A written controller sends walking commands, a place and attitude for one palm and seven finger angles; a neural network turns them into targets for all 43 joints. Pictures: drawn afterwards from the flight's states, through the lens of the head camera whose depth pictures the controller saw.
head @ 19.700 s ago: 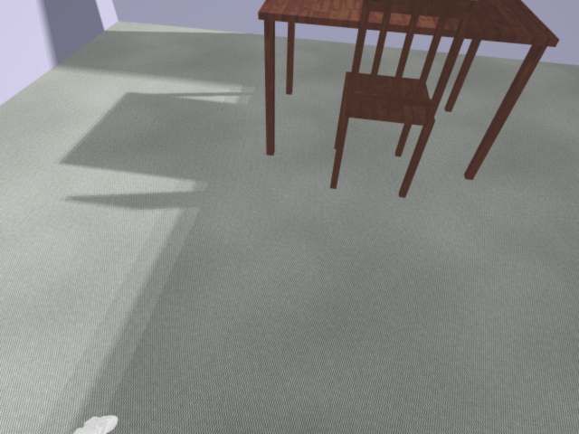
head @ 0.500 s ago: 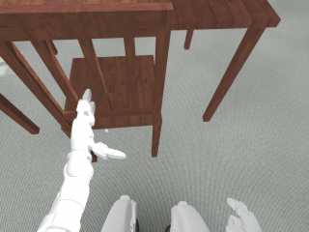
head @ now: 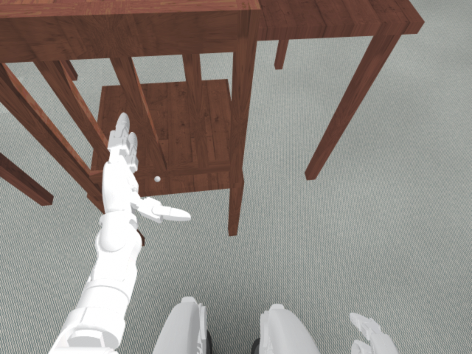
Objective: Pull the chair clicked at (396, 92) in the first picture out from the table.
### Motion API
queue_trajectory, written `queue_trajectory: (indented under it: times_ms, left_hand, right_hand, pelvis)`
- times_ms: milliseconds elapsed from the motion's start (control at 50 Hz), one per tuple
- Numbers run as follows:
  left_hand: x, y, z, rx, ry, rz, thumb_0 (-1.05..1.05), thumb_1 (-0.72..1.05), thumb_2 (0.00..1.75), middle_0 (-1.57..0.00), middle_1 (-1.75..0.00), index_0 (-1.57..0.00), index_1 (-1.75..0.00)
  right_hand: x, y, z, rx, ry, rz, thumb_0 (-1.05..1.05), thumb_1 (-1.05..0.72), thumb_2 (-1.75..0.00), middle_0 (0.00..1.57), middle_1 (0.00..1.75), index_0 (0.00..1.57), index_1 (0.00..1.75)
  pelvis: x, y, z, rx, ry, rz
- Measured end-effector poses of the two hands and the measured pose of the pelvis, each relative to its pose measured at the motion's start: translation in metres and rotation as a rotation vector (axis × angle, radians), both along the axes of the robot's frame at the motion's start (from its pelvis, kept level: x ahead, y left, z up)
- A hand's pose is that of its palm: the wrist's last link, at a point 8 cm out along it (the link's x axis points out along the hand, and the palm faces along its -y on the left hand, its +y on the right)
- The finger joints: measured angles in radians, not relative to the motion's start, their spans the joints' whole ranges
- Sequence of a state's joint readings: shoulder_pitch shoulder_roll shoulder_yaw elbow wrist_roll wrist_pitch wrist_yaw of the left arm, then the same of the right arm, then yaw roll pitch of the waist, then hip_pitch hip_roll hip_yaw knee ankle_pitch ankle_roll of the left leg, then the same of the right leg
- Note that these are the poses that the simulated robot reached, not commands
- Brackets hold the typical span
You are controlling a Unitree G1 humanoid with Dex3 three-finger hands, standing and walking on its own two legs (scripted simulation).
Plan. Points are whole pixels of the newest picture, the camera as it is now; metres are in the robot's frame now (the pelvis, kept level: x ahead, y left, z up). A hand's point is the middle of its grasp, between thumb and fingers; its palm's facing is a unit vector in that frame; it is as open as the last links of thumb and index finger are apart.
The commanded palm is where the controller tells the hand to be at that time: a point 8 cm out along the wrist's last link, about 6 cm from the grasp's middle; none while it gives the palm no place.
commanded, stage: push the fingers through the gap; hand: left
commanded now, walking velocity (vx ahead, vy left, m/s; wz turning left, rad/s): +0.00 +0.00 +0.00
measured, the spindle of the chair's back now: (145, 124) +0.50 +0.17 +0.04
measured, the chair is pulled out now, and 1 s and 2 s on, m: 0.00 0.00 0.00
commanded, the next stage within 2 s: hook a spindle and tug to test in 1.16 s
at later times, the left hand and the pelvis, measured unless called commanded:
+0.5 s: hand (160, 154) +0.45 +0.14 +0.02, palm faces +0.13 -0.99 -0.03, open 17.0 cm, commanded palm +0.42 +0.19 +0.02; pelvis +0.00 +0.00 +0.00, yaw -1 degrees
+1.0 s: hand (159, 142) +0.48 +0.15 +0.02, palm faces +0.13 -0.99 -0.03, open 17.0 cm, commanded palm +0.45 +0.19 +0.02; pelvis +0.01 +0.00 +0.00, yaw -1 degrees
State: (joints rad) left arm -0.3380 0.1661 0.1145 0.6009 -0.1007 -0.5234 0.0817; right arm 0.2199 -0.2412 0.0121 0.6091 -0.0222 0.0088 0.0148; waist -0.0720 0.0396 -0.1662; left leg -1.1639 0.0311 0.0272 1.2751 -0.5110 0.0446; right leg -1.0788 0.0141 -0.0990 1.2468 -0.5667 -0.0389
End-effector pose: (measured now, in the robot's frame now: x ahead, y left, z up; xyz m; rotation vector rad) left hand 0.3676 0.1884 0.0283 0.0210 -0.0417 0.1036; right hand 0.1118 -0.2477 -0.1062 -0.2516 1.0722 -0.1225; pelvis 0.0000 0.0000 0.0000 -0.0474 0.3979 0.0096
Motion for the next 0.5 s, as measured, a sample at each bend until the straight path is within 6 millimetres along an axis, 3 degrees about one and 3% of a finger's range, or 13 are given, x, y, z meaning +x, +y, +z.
queue_trajectory:
  times_ms: [180, 360, 500]
  left_hand:
    - [0.019, -0.001, -0.013, 0.009, 0.071, 0.016, -0.02, -0.50, 0.30, -0.06, -0.08, -0.06, -0.08]
    - [0.039, 0.006, -0.002, 0.029, 0.003, 0.038, -0.02, -0.51, 0.30, -0.06, -0.08, -0.06, -0.08]
    - [0.055, 0.003, -0.010, 0.007, 0.060, 0.027, -0.02, -0.50, 0.30, -0.06, -0.08, -0.06, -0.08]
  right_hand:
    - [-0.019, -0.003, -0.003, 0.006, 0.055, -0.033, 0.00, -0.91, -0.90, 0.20, 0.30, 0.21, 0.30]
    - [-0.035, -0.007, -0.007, -0.002, 0.103, -0.048, 0.00, -0.91, -0.90, 0.20, 0.30, 0.21, 0.30]
    - [-0.045, -0.009, -0.008, -0.002, 0.140, -0.069, 0.00, -0.91, -0.90, 0.20, 0.30, 0.21, 0.30]
  pelvis:
    - [-0.001, -0.001, -0.001, 0.003, 0.010, -0.005]
    - [-0.001, -0.002, -0.003, 0.001, 0.022, -0.006]
    - [0.000, -0.002, -0.003, 0.001, 0.036, -0.010]
